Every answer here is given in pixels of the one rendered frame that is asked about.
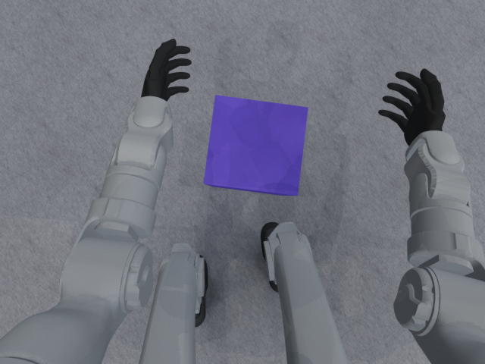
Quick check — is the robot left hand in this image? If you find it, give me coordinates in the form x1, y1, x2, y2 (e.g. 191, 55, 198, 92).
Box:
141, 39, 192, 101

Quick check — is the carton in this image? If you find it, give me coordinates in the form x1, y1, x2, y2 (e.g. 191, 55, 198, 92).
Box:
203, 95, 308, 196

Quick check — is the robot left upper arm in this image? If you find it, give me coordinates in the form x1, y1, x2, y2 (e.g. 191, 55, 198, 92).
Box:
0, 237, 153, 364

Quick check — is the robot right hand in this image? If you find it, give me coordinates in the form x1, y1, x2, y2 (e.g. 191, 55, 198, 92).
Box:
378, 68, 446, 146

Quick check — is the robot right shin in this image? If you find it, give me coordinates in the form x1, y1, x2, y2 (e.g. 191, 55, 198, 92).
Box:
269, 222, 312, 254

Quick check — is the robot left forearm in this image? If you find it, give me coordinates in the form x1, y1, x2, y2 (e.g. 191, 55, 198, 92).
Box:
59, 96, 174, 297

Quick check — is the robot right thigh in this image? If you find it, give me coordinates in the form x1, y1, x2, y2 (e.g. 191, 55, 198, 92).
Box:
263, 231, 349, 364

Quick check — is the robot right upper arm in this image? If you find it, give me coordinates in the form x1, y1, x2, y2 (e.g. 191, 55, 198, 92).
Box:
393, 266, 485, 364

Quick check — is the robot right forearm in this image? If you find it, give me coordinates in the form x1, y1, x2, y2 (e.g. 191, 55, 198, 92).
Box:
404, 130, 485, 282

